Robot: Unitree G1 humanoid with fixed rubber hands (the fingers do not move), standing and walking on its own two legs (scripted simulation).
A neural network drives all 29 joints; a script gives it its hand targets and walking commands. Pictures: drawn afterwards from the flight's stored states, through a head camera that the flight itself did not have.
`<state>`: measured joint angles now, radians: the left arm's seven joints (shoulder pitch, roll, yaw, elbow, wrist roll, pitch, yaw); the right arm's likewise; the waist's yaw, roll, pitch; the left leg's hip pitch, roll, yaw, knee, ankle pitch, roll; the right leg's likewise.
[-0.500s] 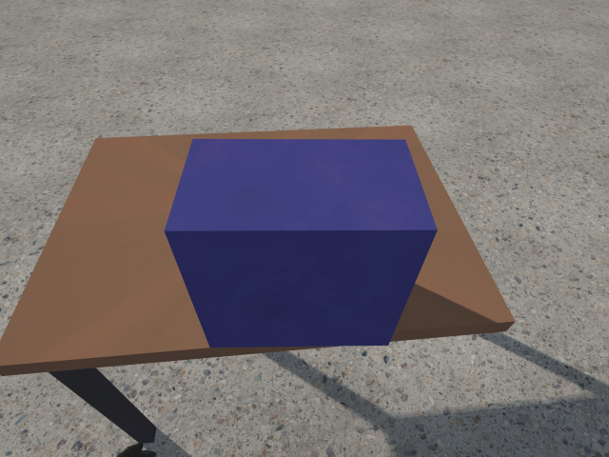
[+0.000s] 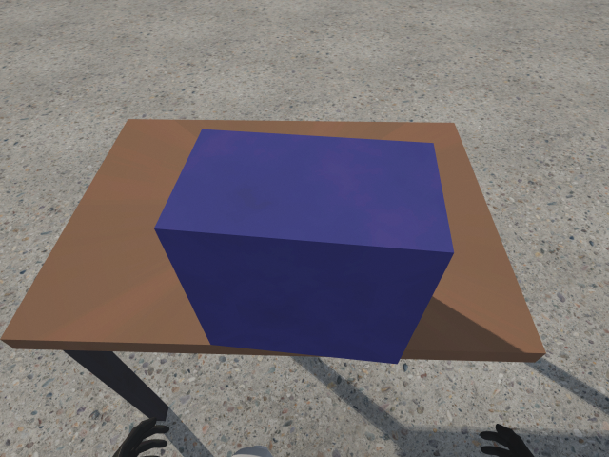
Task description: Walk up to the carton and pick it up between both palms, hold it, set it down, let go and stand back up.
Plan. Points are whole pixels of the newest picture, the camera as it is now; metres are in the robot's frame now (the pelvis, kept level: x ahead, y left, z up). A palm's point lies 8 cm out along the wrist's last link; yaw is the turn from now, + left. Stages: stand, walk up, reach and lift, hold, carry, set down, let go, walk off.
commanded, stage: walk up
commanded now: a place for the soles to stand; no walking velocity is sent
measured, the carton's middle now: (308, 256) +0.38 +0.01 +0.05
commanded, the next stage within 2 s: stand in 0.84 s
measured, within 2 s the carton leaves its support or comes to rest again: neither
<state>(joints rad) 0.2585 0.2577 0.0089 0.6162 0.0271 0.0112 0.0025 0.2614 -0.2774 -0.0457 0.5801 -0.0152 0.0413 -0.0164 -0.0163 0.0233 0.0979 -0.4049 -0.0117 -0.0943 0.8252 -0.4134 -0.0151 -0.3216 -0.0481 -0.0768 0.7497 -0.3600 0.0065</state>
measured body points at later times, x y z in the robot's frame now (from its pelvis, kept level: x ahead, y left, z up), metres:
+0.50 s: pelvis -0.01 +0.00 +0.02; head -0.01 +0.01 +0.47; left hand +0.09 +0.27 -0.09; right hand +0.14 -0.24 -0.07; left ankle +0.00 +0.12 -0.71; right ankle +0.02 -0.13 -0.71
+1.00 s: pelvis +0.00 -0.01 +0.02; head +0.01 +0.00 +0.47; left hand +0.08 +0.27 -0.09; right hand +0.16 -0.24 -0.08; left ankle +0.00 +0.12 -0.71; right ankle +0.02 -0.13 -0.71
